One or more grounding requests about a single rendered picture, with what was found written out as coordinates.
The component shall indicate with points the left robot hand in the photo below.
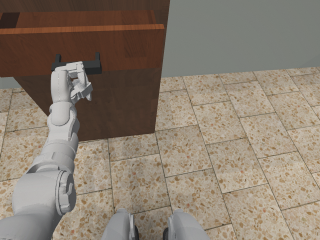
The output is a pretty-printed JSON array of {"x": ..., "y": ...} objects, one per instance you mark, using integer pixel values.
[{"x": 62, "y": 86}]

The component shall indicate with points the robot thigh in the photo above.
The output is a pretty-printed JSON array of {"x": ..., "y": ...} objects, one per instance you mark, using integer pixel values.
[
  {"x": 183, "y": 226},
  {"x": 121, "y": 226}
]

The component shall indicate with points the drawer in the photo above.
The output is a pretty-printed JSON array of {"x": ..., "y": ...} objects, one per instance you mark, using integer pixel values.
[{"x": 125, "y": 40}]

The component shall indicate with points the handle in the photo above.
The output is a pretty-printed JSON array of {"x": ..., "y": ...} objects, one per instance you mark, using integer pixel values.
[{"x": 92, "y": 67}]

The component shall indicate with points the right robot thigh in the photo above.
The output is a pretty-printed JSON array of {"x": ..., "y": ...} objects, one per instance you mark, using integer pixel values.
[{"x": 183, "y": 226}]

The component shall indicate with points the left robot upper arm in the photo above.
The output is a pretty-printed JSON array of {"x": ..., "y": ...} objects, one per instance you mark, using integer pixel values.
[{"x": 40, "y": 201}]

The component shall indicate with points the left robot thigh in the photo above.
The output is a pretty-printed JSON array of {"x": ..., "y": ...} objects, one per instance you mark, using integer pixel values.
[{"x": 121, "y": 226}]

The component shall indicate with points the robot left forearm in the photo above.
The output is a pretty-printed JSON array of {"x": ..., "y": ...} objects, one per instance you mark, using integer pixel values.
[{"x": 60, "y": 148}]

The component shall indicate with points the cabinet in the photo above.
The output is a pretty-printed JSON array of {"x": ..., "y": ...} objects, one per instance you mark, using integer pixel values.
[{"x": 123, "y": 102}]

